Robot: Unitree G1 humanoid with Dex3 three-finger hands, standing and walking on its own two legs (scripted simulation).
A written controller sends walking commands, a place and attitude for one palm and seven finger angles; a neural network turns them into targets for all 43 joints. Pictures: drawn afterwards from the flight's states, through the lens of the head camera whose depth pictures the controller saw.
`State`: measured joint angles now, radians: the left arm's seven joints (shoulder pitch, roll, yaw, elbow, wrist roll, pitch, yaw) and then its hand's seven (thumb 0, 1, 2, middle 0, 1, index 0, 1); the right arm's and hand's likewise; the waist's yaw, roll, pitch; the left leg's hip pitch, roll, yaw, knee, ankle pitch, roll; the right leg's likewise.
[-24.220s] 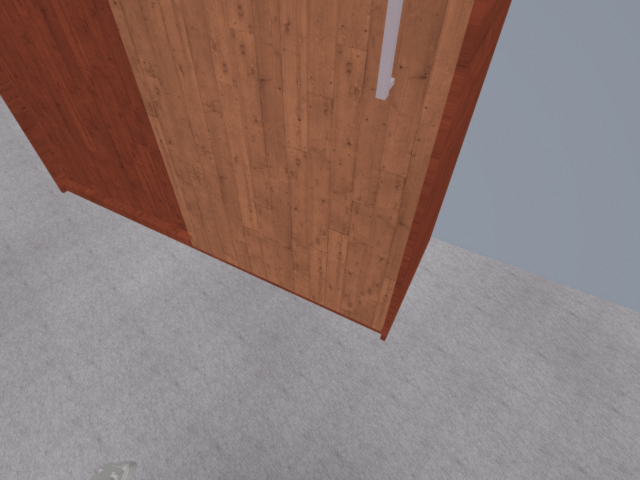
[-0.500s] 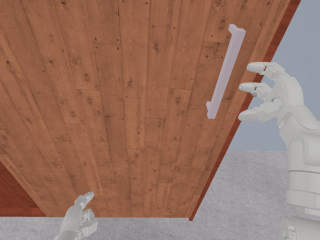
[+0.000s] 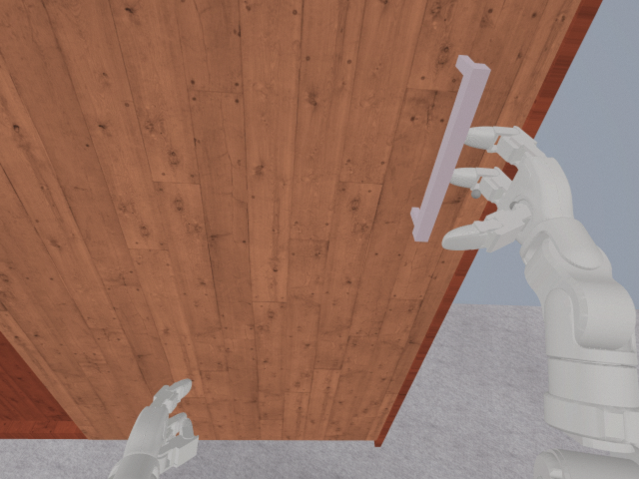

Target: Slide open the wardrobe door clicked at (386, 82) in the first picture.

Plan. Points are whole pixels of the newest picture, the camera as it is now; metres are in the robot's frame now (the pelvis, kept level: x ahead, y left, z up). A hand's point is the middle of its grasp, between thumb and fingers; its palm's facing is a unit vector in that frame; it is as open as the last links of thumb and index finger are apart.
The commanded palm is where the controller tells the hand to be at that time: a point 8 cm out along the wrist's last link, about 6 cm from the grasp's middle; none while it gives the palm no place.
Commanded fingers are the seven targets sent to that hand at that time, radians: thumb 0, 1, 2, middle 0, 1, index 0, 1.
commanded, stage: feel for the door with the fingertips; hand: right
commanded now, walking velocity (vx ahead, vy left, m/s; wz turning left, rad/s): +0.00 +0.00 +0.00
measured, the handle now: (440, 157) +0.43 -0.10 +0.25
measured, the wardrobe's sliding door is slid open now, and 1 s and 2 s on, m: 0.00 0.00 0.00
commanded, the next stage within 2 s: slide the fingers in behind the handle in 0.46 s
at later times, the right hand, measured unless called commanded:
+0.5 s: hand (467, 180) +0.39 -0.12 +0.25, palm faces -0.05 +1.00 -0.02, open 14.0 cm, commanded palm +0.37 -0.18 +0.25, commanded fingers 0.00 0.50 -0.30 0.30 1.20 0.30 1.20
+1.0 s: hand (456, 185) +0.37 -0.11 +0.25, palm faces -0.07 +1.00 -0.02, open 14.0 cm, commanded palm +0.35 -0.16 +0.25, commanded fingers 0.00 0.50 -0.30 0.30 1.20 0.30 1.20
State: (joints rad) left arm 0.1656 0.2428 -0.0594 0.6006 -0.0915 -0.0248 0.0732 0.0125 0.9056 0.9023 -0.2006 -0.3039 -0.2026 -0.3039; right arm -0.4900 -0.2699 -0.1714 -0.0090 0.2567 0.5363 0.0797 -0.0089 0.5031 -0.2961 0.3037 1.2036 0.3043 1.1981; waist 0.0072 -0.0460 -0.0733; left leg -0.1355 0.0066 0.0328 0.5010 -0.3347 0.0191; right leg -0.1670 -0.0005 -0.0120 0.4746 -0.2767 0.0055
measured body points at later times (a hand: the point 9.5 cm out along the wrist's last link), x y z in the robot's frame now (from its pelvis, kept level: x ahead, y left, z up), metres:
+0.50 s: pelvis +0.00 +0.01 +0.00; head -0.03 +0.03 +0.45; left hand +0.15 +0.26 -0.09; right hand +0.38 -0.18 +0.25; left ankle -0.04 +0.10 -0.74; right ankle -0.01 -0.13 -0.74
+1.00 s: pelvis +0.00 +0.00 +0.00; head -0.04 +0.03 +0.45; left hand +0.17 +0.24 -0.08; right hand +0.37 -0.16 +0.25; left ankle -0.04 +0.10 -0.74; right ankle -0.01 -0.13 -0.74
